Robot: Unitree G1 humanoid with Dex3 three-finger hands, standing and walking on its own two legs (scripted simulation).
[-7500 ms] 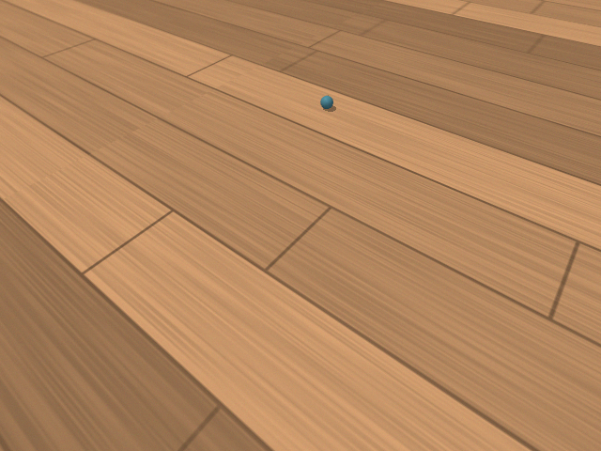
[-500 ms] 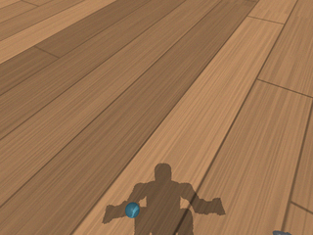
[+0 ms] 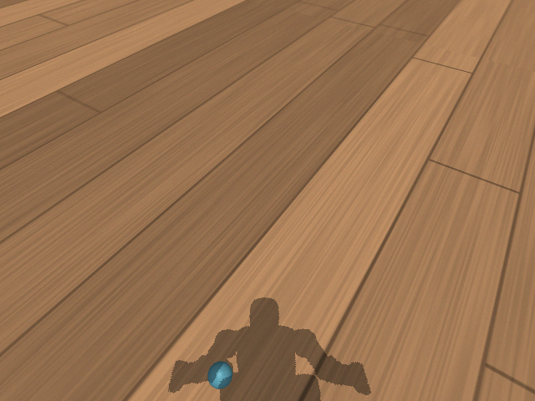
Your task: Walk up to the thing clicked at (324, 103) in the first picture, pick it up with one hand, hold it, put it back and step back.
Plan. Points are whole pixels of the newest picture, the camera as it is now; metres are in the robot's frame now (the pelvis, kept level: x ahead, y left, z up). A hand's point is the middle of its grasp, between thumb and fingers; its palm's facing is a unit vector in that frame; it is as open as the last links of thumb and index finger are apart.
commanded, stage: walk up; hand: left
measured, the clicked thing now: (220, 374) +0.37 +0.17 -0.74
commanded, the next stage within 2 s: none
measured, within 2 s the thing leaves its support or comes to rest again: neither
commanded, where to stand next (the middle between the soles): +0.06 -0.02 m, yaw +1 degrees
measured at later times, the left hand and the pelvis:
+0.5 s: hand out of the picture +0.07 +0.26 -0.16, palm faces +0.01 -0.94 -0.33, open 7.4 cm; pelvis +0.00 +0.00 +0.00, yaw +1 degrees
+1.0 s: hand out of the picture -0.01 +0.24 -0.16, palm faces +0.06 -0.94 -0.35, open 7.4 cm; pelvis -0.02 -0.02 -0.01, yaw +5 degrees
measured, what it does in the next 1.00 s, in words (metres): steps on the spot: left foot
